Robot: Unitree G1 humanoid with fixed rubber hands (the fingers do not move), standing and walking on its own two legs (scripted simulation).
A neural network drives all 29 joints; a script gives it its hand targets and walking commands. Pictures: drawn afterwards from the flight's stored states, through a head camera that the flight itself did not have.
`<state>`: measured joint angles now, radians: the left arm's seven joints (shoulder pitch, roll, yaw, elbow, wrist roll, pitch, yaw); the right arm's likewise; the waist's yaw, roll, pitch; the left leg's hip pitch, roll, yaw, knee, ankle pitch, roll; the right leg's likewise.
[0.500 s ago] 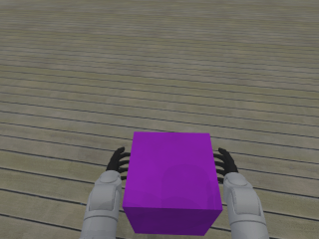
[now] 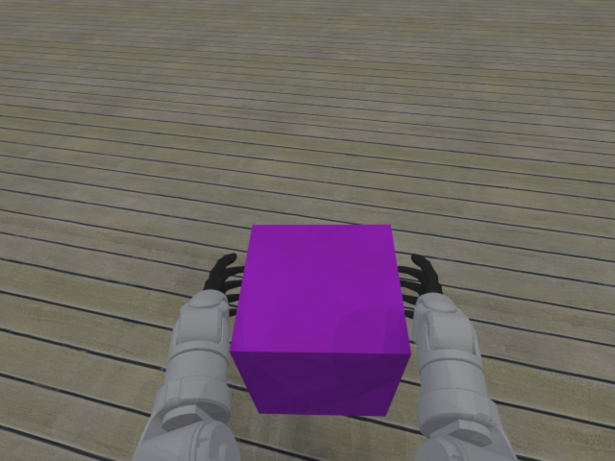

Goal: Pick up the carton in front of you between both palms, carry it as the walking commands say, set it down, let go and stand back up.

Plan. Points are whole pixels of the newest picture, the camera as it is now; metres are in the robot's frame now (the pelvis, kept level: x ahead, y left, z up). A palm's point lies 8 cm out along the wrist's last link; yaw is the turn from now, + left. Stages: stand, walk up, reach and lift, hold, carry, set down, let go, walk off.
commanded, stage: set down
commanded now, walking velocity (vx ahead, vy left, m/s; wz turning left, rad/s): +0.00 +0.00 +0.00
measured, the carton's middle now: (321, 324) +0.35 +0.00 -0.05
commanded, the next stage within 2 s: none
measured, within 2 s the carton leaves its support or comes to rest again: neither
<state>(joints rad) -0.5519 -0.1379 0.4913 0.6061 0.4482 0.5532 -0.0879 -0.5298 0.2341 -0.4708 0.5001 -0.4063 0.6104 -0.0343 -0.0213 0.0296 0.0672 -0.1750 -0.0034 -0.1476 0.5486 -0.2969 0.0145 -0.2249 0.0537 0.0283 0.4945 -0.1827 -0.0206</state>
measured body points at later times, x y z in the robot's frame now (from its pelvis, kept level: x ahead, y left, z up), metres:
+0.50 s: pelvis -0.02 +0.04 -0.09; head +0.21 +0.02 +0.29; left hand +0.43 +0.13 -0.18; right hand +0.37 -0.17 -0.17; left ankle +0.02 +0.15 -0.73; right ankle +0.06 -0.10 -0.73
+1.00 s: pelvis -0.04 +0.03 -0.21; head +0.25 +0.01 +0.13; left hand +0.48 +0.09 -0.32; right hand +0.40 -0.20 -0.32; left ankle +0.02 +0.15 -0.73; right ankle +0.06 -0.10 -0.73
